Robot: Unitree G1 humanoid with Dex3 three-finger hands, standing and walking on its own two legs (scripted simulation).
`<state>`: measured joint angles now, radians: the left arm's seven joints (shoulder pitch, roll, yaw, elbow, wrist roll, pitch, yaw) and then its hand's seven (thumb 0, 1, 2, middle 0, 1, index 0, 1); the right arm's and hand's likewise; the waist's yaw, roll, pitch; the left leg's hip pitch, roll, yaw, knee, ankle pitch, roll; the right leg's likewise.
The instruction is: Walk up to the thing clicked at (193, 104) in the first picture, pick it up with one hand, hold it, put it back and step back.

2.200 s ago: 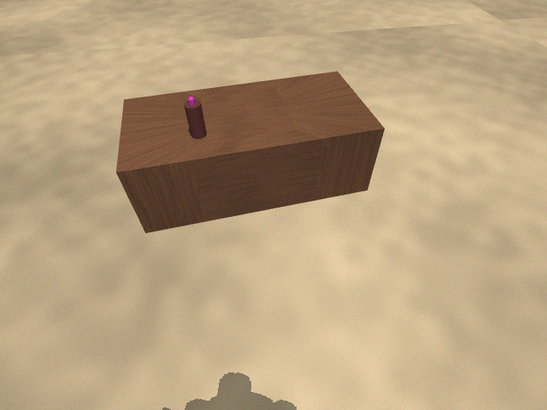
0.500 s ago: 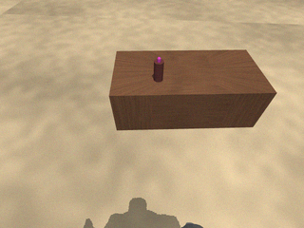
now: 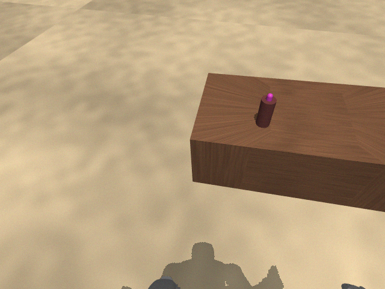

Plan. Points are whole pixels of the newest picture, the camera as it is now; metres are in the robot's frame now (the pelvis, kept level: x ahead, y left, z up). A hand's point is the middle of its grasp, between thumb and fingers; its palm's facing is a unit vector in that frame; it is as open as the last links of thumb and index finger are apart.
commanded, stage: walk up
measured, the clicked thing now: (266, 109) +0.94 -0.25 -0.28
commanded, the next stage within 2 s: stand in 1.98 s
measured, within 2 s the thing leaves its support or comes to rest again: neither
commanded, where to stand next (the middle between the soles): +0.30 +0.05 m, yaw -3 degrees
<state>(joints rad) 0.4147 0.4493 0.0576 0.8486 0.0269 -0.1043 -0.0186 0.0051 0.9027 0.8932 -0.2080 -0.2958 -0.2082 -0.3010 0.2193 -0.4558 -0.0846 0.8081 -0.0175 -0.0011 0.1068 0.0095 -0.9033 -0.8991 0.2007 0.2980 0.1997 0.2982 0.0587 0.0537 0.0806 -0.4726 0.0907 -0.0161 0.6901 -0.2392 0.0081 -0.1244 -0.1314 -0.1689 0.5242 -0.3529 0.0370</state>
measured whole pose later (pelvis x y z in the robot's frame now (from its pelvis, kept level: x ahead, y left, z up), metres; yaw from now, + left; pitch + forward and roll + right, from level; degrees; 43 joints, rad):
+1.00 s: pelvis +0.22 +0.08 -0.01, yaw -3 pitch -2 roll -1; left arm 0.20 0.41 0.03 0.97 0.01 0.01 -0.01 0.00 0.91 0.89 -0.20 -0.29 -0.20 -0.30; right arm 0.18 -0.38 -0.01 0.94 -0.01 -0.03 -0.01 0.01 -0.90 -0.90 0.21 0.30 0.21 0.30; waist 0.01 -0.01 0.09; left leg -0.35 0.07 0.02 0.72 -0.33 -0.02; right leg -0.30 -0.01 0.00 0.68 -0.33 0.01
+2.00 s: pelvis +0.24 +0.08 +0.02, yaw -4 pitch -2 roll +0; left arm 0.10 0.35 0.01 1.15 0.01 0.01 -0.02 0.00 0.91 0.89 -0.20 -0.29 -0.20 -0.30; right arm 0.10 -0.35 0.00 1.15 0.00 -0.03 0.00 0.01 -0.90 -0.90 0.20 0.30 0.20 0.30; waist -0.01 0.00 0.05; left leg -0.15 0.05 0.07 0.35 -0.17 -0.02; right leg -0.13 -0.03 0.03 0.35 -0.19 0.03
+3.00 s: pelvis +0.26 +0.08 +0.02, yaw -2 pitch -2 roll +0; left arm 0.11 0.35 0.00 1.14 0.01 -0.01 0.00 0.00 0.91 0.89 -0.20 -0.30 -0.20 -0.30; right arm 0.08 -0.35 0.00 1.15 0.00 -0.01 0.01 0.01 -0.90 -0.90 0.20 0.30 0.20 0.30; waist -0.01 0.00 0.04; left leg -0.11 0.03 0.05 0.32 -0.17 -0.01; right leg -0.08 -0.04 0.00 0.30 -0.19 0.04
